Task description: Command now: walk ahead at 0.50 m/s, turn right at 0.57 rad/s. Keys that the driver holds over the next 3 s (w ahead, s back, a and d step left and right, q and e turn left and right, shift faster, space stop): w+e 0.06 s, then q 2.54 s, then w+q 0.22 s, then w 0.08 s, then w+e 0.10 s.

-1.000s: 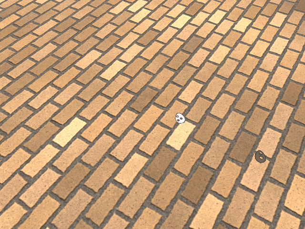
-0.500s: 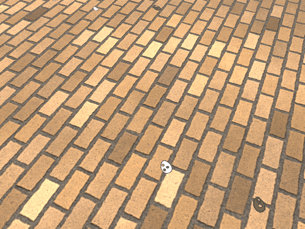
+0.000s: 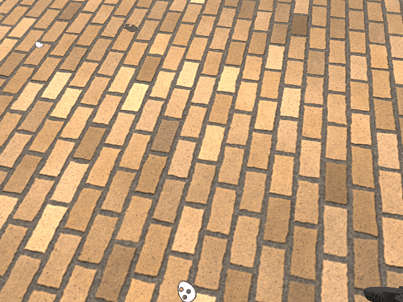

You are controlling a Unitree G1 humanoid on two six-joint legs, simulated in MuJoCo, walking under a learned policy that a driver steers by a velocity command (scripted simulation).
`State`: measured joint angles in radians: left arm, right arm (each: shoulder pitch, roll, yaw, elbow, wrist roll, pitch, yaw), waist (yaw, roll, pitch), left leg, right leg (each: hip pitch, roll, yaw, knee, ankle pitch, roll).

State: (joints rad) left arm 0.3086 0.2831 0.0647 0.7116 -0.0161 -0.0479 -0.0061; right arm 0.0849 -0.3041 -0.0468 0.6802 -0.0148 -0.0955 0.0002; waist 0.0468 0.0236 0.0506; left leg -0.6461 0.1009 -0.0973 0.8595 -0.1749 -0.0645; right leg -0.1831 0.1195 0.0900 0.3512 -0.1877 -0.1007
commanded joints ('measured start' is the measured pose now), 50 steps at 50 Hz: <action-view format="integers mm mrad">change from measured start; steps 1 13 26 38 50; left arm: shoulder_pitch -17 90 -126 -203 -178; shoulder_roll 180 164 85 110 195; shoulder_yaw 50 19 10 20 62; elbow -67 -28 -87 -113 -70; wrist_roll -6 9 18 29 -12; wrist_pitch -5 18 50 28 51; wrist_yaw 19 22 47 45 34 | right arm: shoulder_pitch -71 153 60 157 112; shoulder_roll -39 -122 -158 -119 -92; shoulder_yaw -2 -33 -64 -74 -61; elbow -66 -6 -36 -29 -111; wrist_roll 4 33 31 36 36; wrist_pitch -8 -1 102 150 160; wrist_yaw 6 40 -17 -27 22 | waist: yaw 8 -74 -51 -70 -56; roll -93 98 121 -147 -204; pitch -52 -301 -159 -78 -130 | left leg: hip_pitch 153 798 353 13 357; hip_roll -77 229 34 -138 -109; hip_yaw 68 -462 -323 2 174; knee -216 -454 -556 333 -342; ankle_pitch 218 432 27 -253 -64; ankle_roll -23 364 275 -36 50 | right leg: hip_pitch -110 -426 -180 41 59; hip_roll -175 -89 -81 -365 -417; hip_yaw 136 55 3 99 -61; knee -94 956 365 -11 99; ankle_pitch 216 -409 -139 371 348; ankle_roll -130 156 169 -92 -60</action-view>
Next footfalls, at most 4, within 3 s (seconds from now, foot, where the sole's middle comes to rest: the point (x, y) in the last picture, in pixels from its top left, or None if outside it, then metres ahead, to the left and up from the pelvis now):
0.18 left None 0.31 0.15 -0.78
0.62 right None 0.31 -0.08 -0.78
1.04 left None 0.22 0.18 -0.78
1.50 right None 0.34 -0.01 -0.78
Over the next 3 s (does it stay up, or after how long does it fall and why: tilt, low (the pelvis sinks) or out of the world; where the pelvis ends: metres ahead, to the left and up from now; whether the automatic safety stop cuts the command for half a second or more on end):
stays up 0.15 0.15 0.00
